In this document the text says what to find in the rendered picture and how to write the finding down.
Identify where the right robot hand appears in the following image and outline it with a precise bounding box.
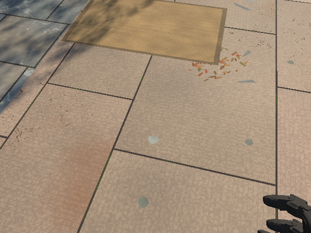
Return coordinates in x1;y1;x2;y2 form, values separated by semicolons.
258;194;311;233

